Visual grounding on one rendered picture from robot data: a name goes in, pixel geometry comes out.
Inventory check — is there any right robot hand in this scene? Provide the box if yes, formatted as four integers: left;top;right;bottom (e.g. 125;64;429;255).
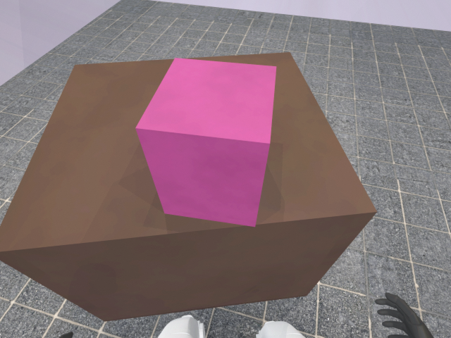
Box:
375;292;434;338

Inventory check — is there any robot thigh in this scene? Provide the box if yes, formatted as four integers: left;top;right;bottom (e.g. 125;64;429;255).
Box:
256;321;306;338
158;317;205;338

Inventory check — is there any left robot thigh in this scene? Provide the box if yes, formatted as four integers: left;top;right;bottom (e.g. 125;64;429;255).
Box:
158;317;205;338

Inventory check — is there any carton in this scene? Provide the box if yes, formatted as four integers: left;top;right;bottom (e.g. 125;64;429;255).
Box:
135;58;276;227

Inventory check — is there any right robot thigh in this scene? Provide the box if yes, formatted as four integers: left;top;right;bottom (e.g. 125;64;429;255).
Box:
256;321;306;338

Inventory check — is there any pedestal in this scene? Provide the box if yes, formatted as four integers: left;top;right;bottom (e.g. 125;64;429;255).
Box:
0;52;377;322

